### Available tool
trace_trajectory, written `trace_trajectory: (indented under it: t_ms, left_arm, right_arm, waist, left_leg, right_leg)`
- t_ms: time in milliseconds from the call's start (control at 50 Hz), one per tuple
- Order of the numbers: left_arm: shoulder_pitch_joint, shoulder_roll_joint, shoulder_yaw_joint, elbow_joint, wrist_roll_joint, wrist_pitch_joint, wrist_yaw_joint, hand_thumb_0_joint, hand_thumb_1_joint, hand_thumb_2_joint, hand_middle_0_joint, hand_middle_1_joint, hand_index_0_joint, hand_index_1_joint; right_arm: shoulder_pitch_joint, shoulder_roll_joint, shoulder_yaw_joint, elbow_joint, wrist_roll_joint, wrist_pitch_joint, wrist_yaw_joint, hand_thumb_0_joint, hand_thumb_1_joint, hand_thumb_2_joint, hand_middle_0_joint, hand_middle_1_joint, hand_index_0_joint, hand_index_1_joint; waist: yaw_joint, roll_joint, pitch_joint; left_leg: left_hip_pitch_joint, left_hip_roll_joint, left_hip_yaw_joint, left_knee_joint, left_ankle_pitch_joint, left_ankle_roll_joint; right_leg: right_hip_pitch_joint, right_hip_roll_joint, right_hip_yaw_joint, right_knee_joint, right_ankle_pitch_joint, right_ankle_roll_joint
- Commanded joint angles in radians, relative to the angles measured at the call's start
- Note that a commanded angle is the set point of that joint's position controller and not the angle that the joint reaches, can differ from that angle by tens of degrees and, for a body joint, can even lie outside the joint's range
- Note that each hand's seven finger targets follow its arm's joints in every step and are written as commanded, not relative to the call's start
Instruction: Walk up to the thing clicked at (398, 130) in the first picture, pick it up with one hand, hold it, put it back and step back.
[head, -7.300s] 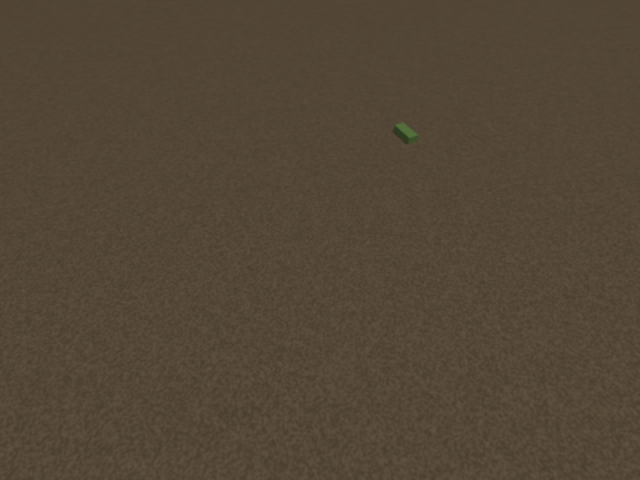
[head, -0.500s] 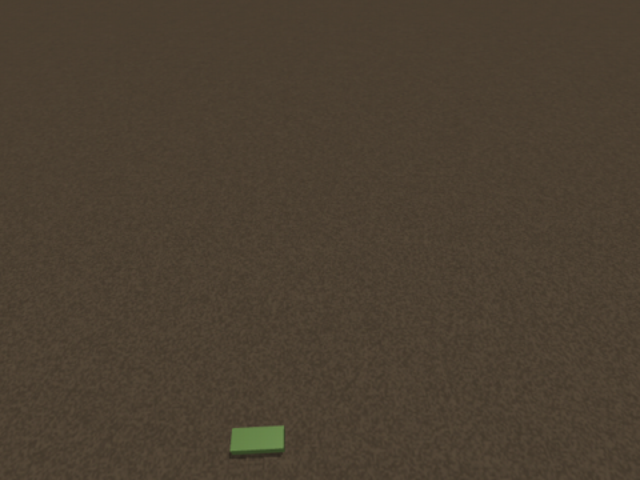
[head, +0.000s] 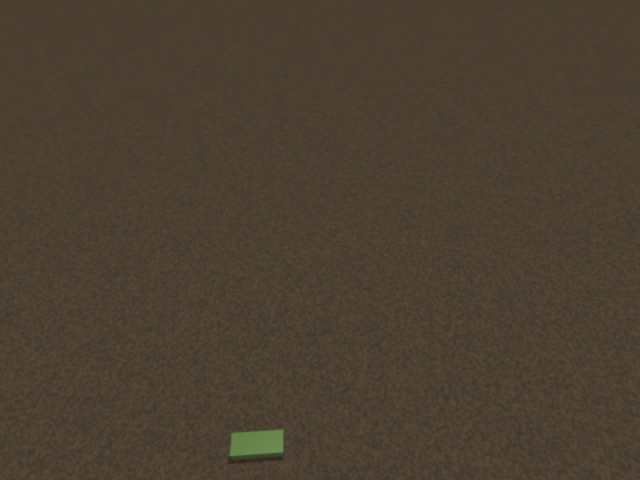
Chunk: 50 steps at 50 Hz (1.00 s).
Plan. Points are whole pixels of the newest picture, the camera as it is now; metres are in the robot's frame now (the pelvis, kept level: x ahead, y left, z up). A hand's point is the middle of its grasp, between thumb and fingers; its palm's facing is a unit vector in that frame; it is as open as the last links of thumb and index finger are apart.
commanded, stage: stand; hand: left
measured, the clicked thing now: (258, 444) +0.38 +0.21 -0.76
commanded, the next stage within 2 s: none
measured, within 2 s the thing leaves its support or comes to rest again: neither
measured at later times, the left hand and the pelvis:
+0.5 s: hand out of the picture +0.08 +0.25 -0.16, palm faces -0.02 -0.94 -0.34, open 7.4 cm; pelvis +0.01 +0.00 +0.00, yaw +0 degrees
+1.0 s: hand out of the picture +0.10 +0.25 -0.15, palm faces -0.02 -0.94 -0.35, open 7.4 cm; pelvis +0.01 +0.00 +0.00, yaw +0 degrees
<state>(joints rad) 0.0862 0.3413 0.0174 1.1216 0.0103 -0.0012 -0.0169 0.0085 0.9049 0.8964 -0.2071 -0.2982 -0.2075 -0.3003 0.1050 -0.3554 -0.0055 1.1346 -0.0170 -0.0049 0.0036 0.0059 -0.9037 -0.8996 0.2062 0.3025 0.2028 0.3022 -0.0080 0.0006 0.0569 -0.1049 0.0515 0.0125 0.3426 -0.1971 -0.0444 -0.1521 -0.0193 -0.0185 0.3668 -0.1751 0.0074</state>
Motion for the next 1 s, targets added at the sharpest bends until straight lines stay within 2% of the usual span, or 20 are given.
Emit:
trace_trajectory:
  t_ms: [0, 60, 140, 240, 300, 460, 500, 580, 660, 740, 760, 920, 980]
  left_arm:
    - [-0.055, 0.227, 0.034, -0.054, -0.008, -0.029, 0.017, 0.0, 0.9, 0.9, -0.2, -0.3, -0.2, -0.3]
    - [-0.054, 0.223, 0.029, -0.048, -0.005, -0.029, 0.018, 0.0, 0.9, 0.9, -0.2, -0.3, -0.2, -0.3]
    - [-0.053, 0.228, 0.025, -0.043, -0.006, -0.028, 0.019, 0.0, 0.9, 0.9, -0.2, -0.3, -0.2, -0.3]
    - [-0.051, 0.224, 0.022, -0.043, -0.004, -0.033, 0.021, 0.0, 0.9, 0.9, -0.2, -0.3, -0.2, -0.3]
    - [-0.044, 0.229, 0.022, -0.039, -0.005, -0.032, 0.021, 0.0, 0.9, 0.9, -0.2, -0.3, -0.2, -0.3]
    - [-0.041, 0.234, 0.022, -0.044, -0.005, -0.033, 0.023, 0.0, 0.9, 0.9, -0.2, -0.3, -0.2, -0.3]
    - [-0.027, 0.226, 0.017, -0.042, -0.002, -0.034, 0.023, 0.0, 0.9, 0.9, -0.2, -0.3, -0.2, -0.3]
    - [-0.034, 0.227, 0.016, -0.04, -0.006, -0.031, 0.023, 0.0, 0.9, 0.9, -0.2, -0.3, -0.2, -0.3]
    - [-0.027, 0.23, 0.018, -0.039, -0.004, -0.033, 0.026, 0.0, 0.9, 0.9, -0.2, -0.3, -0.2, -0.3]
    - [-0.03, 0.229, 0.02, -0.039, -0.003, -0.029, 0.026, 0.0, 0.9, 0.9, -0.2, -0.3, -0.2, -0.3]
    - [-0.03, 0.231, 0.021, -0.04, -0.003, -0.029, 0.026, 0.0, 0.9, 0.9, -0.2, -0.3, -0.2, -0.3]
    - [-0.036, 0.23, 0.023, -0.046, -0.004, -0.029, 0.025, 0.0, 0.9, 0.9, -0.2, -0.3, -0.2, -0.3]
    - [-0.034, 0.229, 0.022, -0.045, -0.001, -0.031, 0.026, 0.0, 0.9, 0.9, -0.2, -0.3, -0.2, -0.3]
  right_arm:
    - [-0.044, -0.21, -0.034, -0.052, 0.003, -0.027, -0.007, 0.0, -0.9, -0.9, 0.2, 0.3, 0.2, 0.3]
    - [-0.044, -0.215, -0.037, -0.048, 0.003, -0.024, -0.008, 0.0, -0.9, -0.9, 0.2, 0.3, 0.2, 0.3]
    - [-0.047, -0.207, -0.035, -0.043, 0.002, -0.021, -0.004, 0.0, -0.9, -0.9, 0.2, 0.3, 0.2, 0.3]
    - [-0.055, -0.207, -0.035, -0.046, 0.004, -0.022, -0.003, 0.0, -0.9, -0.9, 0.2, 0.3, 0.2, 0.3]
    - [-0.05, -0.209, -0.036, -0.043, 0.004, -0.018, -0.002, 0.0, -0.9, -0.9, 0.2, 0.3, 0.2, 0.3]
    - [-0.044, -0.208, -0.036, -0.046, 0.003, -0.022, -0.004, 0.0, -0.9, -0.9, 0.2, 0.3, 0.2, 0.3]
    - [-0.052, -0.211, -0.038, -0.046, 0.006, -0.023, -0.005, 0.0, -0.9, -0.9, 0.2, 0.3, 0.2, 0.3]
    - [-0.046, -0.209, -0.034, -0.042, 0.006, -0.02, -0.007, 0.0, -0.9, -0.9, 0.2, 0.3, 0.2, 0.3]
    - [-0.049, -0.209, -0.037, -0.044, 0.007, -0.019, -0.008, 0.0, -0.9, -0.9, 0.2, 0.3, 0.2, 0.3]
    - [-0.052, -0.212, -0.036, -0.046, 0.006, -0.017, -0.009, 0.0, -0.9, -0.9, 0.2, 0.3, 0.2, 0.3]
    - [-0.051, -0.209, -0.037, -0.048, 0.006, -0.018, -0.009, 0.0, -0.9, -0.9, 0.2, 0.3, 0.2, 0.3]
    - [-0.046, -0.205, -0.035, -0.054, 0.005, -0.021, -0.009, 0.0, -0.9, -0.9, 0.2, 0.3, 0.2, 0.3]
    - [-0.049, -0.206, -0.037, -0.058, 0.005, -0.019, -0.009, 0.0, -0.9, -0.9, 0.2, 0.3, 0.2, 0.3]
  waist:
    - [0.008, -0.001, -0.095]
    - [0.004, -0.004, -0.106]
    - [0.006, -0.011, -0.062]
    - [0.007, -0.004, -0.082]
    - [0.007, -0.012, -0.057]
    - [0.005, 0.008, -0.106]
    - [0.006, 0.016, -0.119]
    - [0.005, 0.014, -0.107]
    - [0.007, 0.0, -0.123]
    - [0.005, 0.006, -0.098]
    - [0.006, 0.0, -0.096]
    - [0.007, 0.01, -0.089]
    - [0.006, -0.006, -0.093]
  left_leg:
    - [-0.001, 0.091, -0.067, -0.069, 0.156, 0.044]
    - [0.001, 0.09, -0.064, -0.075, 0.145, 0.044]
    - [-0.019, 0.084, -0.065, -0.086, 0.076, 0.043]
    - [-0.004, 0.087, -0.066, -0.08, 0.113, 0.047]
    - [-0.023, 0.078, -0.065, -0.082, 0.052, 0.048]
    - [0.001, 0.088, -0.065, -0.072, 0.15, 0.045]
    - [0.033, 0.097, -0.067, -0.062, 0.22, 0.045]
    - [0.015, 0.091, -0.06, -0.069, 0.187, 0.043]
    - [0.039, 0.095, -0.06, -0.061, 0.246, 0.045]
    - [0.027, 0.092, -0.056, -0.071, 0.188, 0.045]
    - [0.034, 0.095, -0.06, -0.072, 0.207, 0.043]
    - [0.01, 0.09, -0.056, -0.084, 0.165, 0.045]
    - [0.023, 0.094, -0.059, -0.076, 0.183, 0.048]
  right_leg:
    - [0.051, -0.114, 0.094, -0.064, 0.153, -0.027]
    - [0.057, -0.113, 0.088, -0.066, 0.151, -0.027]
    - [0.021, -0.107, 0.089, -0.087, 0.05, -0.021]
    - [0.031, -0.11, 0.087, -0.084, 0.104, -0.02]
    - [0.012, -0.11, 0.094, -0.103, 0.017, -0.018]
    - [0.051, -0.114, 0.085, -0.071, 0.145, -0.025]
    - [0.05, -0.117, 0.076, -0.058, 0.214, -0.026]
    - [0.06, -0.116, 0.081, -0.065, 0.196, -0.024]
    - [0.076, -0.118, 0.076, -0.058, 0.26, -0.026]
    - [0.061, -0.116, 0.076, -0.071, 0.201, -0.024]
    - [0.054, -0.115, 0.075, -0.068, 0.214, -0.025]
    - [0.064, -0.115, 0.079, -0.079, 0.177, -0.023]
    - [0.059, -0.115, 0.075, -0.078, 0.193, -0.023]
